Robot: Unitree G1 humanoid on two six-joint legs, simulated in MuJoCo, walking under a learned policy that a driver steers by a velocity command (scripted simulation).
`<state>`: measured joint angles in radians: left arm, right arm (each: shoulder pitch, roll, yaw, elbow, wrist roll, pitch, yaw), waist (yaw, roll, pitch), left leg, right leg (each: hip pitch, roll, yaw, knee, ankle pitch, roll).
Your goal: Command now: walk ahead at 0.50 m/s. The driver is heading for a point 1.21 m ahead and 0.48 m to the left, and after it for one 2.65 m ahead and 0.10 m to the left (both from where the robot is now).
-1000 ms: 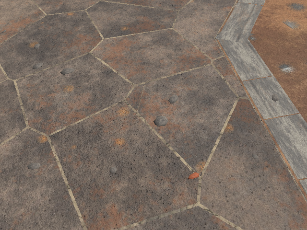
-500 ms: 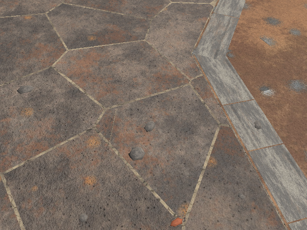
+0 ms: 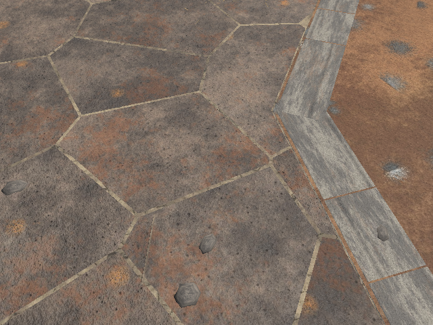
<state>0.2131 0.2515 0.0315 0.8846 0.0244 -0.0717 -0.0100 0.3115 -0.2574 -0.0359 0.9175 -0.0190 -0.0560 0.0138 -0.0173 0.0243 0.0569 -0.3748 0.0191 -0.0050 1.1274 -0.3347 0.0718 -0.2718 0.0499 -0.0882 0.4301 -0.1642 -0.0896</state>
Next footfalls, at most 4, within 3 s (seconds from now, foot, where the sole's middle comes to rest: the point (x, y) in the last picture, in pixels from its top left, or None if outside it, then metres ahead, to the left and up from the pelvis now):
0.40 left None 0.37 0.12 -0.78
0.94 right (210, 249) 0.72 0.06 -0.78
1.42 left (118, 238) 0.77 0.38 -0.78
1.80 right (174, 215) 0.86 0.19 -0.78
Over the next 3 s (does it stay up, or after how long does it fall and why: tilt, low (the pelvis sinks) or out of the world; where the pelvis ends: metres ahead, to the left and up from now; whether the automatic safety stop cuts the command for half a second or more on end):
stays up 1.05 0.48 0.00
